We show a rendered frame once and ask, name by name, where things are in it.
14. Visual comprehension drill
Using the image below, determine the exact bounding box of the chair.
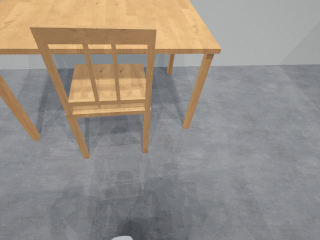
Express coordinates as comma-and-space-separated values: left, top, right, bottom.
29, 24, 157, 159

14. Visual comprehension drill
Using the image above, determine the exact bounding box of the table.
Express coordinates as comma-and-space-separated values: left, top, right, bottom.
0, 0, 221, 141

